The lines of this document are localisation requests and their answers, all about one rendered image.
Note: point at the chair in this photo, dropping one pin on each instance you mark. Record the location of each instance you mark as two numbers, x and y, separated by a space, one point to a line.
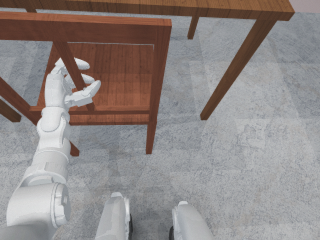
131 74

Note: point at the robot left thigh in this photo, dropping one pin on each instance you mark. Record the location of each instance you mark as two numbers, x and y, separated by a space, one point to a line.
115 215

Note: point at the right robot shin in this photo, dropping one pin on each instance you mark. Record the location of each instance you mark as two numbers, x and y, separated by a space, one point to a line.
178 236

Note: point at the robot left upper arm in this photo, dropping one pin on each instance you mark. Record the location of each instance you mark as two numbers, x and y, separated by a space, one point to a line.
37 211

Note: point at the left robot hand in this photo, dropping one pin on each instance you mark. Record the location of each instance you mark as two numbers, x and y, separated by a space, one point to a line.
57 87

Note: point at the table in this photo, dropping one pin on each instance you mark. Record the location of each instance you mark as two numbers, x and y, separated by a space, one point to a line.
265 12

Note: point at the robot left forearm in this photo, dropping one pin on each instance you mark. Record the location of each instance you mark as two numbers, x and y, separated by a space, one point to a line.
52 155

